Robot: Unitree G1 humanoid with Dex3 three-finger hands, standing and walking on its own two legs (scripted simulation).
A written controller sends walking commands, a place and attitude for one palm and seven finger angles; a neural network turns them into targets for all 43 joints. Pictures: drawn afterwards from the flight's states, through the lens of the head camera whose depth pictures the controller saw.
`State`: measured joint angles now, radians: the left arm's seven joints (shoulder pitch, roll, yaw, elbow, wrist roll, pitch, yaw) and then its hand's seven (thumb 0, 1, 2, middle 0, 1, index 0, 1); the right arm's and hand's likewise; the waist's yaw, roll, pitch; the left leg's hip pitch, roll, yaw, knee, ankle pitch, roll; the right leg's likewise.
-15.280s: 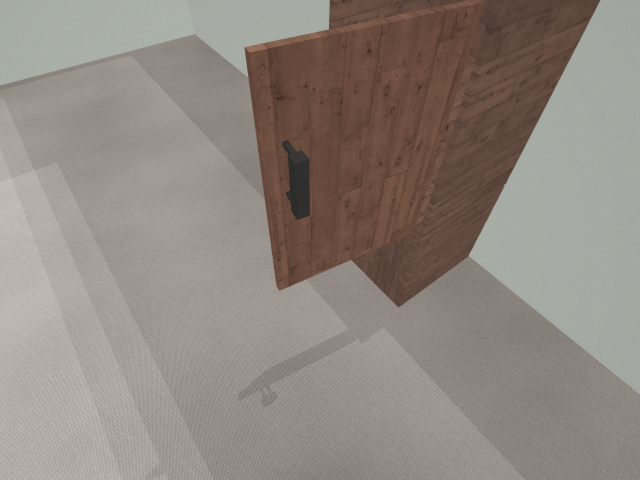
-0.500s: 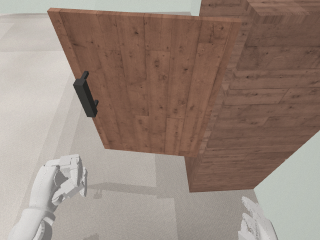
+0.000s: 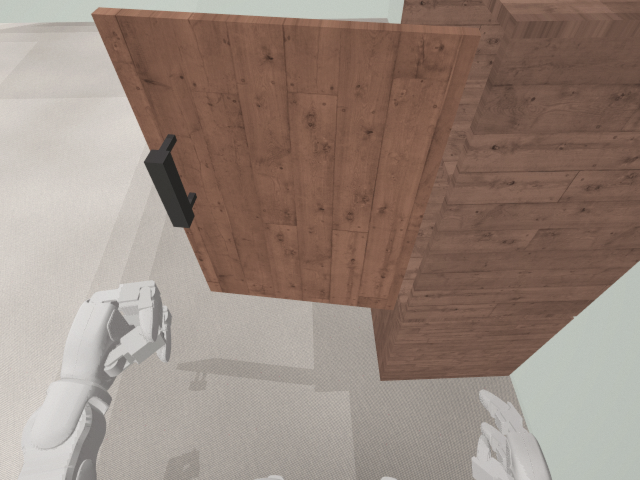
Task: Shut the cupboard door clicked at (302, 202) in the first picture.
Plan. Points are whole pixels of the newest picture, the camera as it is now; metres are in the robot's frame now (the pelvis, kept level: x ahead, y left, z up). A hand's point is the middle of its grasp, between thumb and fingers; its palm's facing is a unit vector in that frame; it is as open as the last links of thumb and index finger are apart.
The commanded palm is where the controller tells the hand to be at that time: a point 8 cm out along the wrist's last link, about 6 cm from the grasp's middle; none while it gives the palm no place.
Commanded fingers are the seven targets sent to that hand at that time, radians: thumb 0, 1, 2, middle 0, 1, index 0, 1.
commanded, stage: bring the fist close to the handle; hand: left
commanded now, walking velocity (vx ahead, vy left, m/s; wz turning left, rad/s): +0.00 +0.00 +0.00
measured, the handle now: (176, 181) +0.50 +0.25 +0.07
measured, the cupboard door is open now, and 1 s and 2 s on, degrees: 81 81 72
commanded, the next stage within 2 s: push the door shut along its arc in 1.18 s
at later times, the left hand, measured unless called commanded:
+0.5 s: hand (167, 263) +0.35 +0.22 +0.08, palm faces -0.02 -1.00 -0.04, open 3.1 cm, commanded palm +0.33 +0.27 +0.08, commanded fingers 0.00 0.90 0.90 -1.30 -1.50 -1.30 -1.50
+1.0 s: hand (168, 231) +0.40 +0.23 +0.08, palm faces -0.04 -1.00 -0.01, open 3.1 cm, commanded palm +0.37 +0.28 +0.08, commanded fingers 0.00 0.90 0.90 -1.30 -1.50 -1.30 -1.50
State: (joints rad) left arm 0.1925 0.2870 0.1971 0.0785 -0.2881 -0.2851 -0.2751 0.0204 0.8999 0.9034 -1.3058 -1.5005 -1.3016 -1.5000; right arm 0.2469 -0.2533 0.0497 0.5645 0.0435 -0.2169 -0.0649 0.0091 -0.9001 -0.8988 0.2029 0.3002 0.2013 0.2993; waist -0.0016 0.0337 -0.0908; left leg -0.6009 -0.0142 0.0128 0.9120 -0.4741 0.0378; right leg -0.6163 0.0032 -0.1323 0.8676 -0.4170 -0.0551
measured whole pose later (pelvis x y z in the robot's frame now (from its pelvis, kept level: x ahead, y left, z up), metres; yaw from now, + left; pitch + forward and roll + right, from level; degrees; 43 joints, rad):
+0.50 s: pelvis +0.00 +0.00 +0.01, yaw -1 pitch +11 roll -1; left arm -0.21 0.36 0.31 0.51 -0.28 -0.30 -0.34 0.02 0.90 0.90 -1.30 -1.50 -1.30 -1.50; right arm 0.28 -0.28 0.03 0.62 0.05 -0.16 -0.07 0.01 -0.90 -0.90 0.20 0.30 0.20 0.30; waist -0.04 0.01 -0.08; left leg -0.59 -0.01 0.04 0.85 -0.44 0.04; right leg -0.62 0.01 -0.11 0.82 -0.38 -0.06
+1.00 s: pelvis +0.00 +0.01 +0.01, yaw -3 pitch +13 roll -1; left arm -0.41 0.41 0.37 0.77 -0.25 -0.36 -0.38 0.02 0.90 0.90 -1.30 -1.50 -1.30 -1.50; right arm 0.35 -0.27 0.02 0.62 0.04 -0.06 -0.05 0.01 -0.90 -0.90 0.20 0.30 0.20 0.30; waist -0.07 0.01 -0.10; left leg -0.63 0.00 0.06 0.84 -0.44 0.06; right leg -0.66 0.02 -0.08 0.79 -0.36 -0.04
